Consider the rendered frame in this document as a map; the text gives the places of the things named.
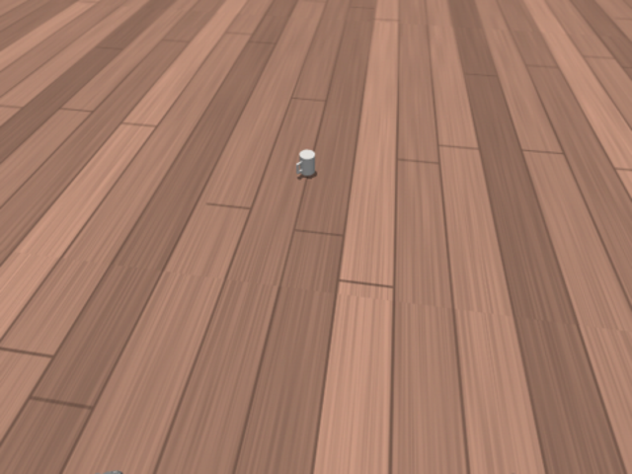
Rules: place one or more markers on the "mug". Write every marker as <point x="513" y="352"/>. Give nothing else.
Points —
<point x="307" y="163"/>

